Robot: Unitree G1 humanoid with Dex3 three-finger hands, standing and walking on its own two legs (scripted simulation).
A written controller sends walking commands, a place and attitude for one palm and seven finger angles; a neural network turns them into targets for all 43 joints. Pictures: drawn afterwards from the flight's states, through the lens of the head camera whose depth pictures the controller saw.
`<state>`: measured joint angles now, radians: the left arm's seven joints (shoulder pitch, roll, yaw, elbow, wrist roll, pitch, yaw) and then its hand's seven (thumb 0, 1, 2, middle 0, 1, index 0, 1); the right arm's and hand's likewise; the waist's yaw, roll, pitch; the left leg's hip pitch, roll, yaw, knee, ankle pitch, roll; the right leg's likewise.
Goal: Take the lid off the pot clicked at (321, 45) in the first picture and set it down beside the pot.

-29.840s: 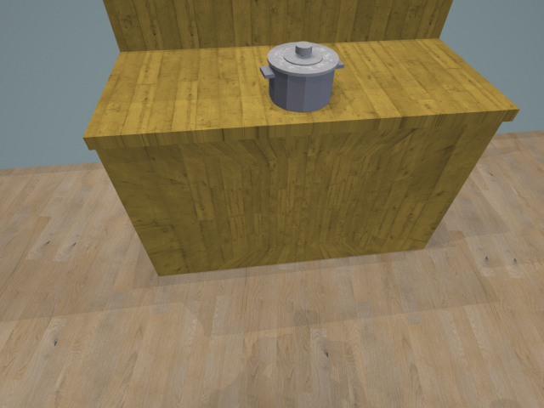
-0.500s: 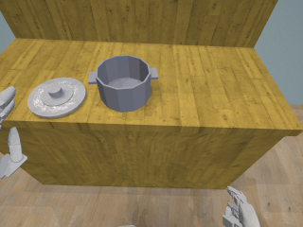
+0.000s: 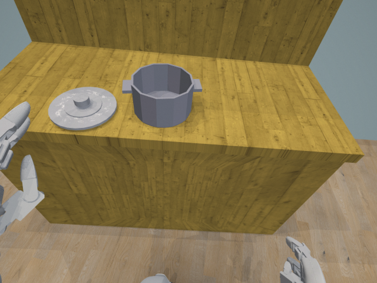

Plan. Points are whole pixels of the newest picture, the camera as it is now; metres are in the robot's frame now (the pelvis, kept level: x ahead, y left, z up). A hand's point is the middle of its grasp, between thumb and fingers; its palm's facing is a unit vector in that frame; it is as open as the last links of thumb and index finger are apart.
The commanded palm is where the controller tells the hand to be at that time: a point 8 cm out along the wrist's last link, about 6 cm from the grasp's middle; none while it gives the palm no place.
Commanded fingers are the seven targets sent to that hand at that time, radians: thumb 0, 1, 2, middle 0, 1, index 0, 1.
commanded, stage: step back with the hand held close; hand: left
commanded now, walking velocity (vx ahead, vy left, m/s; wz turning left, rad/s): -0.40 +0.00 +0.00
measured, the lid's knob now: (81, 99) +0.58 +0.35 +0.03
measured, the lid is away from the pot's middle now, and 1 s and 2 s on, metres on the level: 0.24 0.24 0.24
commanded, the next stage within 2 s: stop stepping back and stand still in 0.30 s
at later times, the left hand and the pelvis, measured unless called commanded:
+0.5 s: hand out of the picture +0.14 +0.26 +0.19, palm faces +0.20 -0.92 -0.34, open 7.4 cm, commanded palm +0.06 +0.32 +0.21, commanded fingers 0.00 0.90 0.90 -0.20 -0.30 -0.20 -0.30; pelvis -0.10 +0.06 -0.02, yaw -6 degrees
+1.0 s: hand out of the picture +0.04 +0.33 +0.19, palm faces +0.26 -0.90 -0.35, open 7.4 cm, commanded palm -0.03 +0.38 +0.21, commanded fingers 0.00 0.90 0.90 -0.20 -0.30 -0.20 -0.30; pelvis -0.19 +0.12 +0.00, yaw -6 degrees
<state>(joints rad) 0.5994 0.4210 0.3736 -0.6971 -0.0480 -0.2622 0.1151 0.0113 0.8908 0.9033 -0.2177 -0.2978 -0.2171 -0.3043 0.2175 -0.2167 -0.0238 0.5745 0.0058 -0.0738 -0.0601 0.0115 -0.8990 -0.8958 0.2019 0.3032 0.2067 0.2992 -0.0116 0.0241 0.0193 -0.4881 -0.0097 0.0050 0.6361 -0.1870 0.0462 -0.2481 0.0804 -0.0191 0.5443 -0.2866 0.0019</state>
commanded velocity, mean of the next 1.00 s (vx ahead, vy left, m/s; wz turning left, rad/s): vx -0.01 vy -0.06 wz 0.02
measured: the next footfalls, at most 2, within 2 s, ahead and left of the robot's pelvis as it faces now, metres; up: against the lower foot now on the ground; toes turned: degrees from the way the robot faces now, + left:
right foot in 0.34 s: -0.09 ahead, -0.12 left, +0.00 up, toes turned -7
left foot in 0.46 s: +0.07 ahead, +0.09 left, +0.00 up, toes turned -9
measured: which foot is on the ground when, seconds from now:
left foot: down 0.00-0.34, up 0.36-0.44, down 0.46-0.68, up 0.70-0.88, down 0.90-1.00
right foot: down 0.00-0.08, up 0.10-0.32, down 0.34-0.46, up 0.48-0.68, down 0.70-0.90, up 0.92-1.00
